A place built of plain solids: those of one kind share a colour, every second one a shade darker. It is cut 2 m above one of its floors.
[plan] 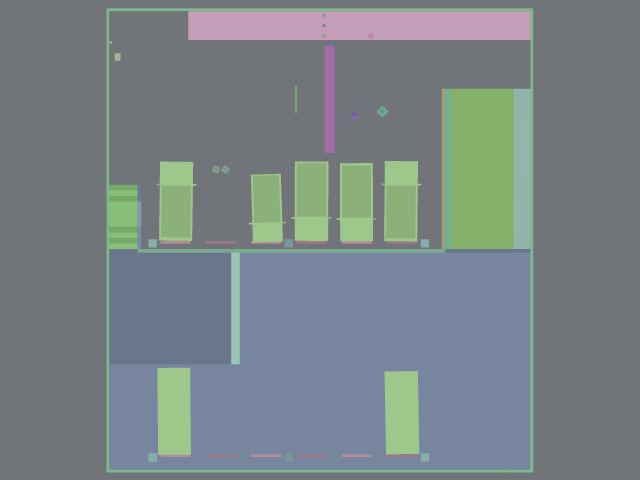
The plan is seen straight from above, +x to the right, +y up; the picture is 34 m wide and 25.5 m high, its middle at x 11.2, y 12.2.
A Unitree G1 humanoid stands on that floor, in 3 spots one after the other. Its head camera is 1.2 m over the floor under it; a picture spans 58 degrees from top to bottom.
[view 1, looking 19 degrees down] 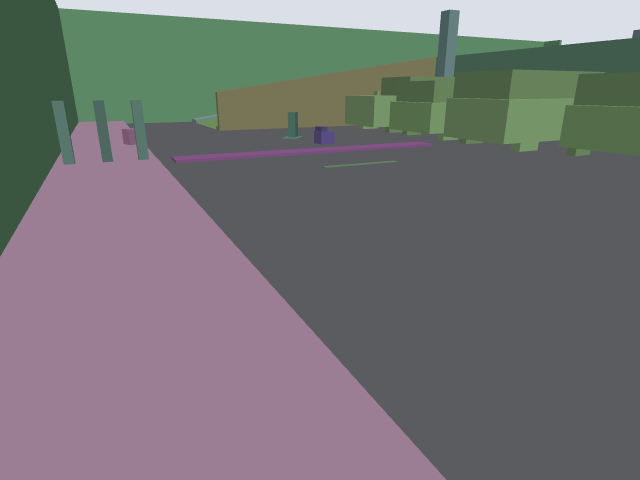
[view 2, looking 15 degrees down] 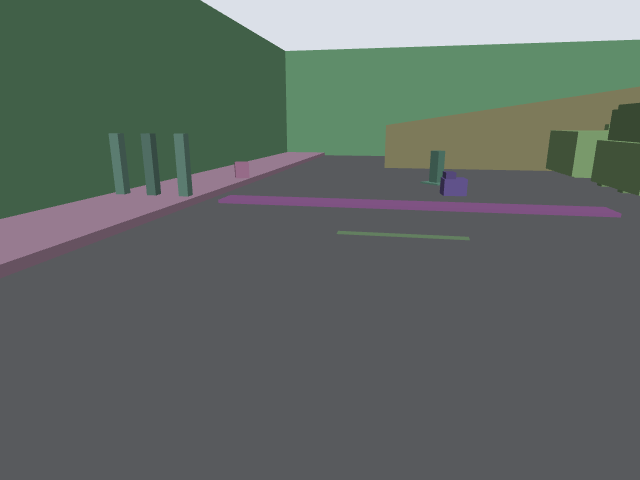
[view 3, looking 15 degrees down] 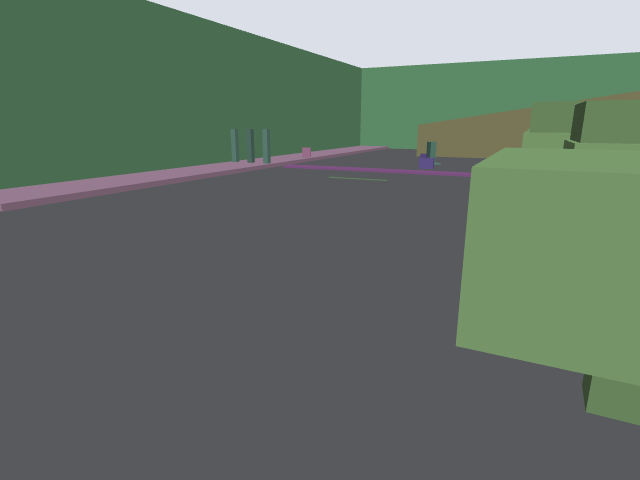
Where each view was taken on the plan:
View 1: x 3.50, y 23.59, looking -26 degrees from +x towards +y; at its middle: ground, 3.69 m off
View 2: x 5.18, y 19.67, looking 11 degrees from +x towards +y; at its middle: ground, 4.64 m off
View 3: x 0.76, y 16.14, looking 26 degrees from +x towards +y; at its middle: ground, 4.64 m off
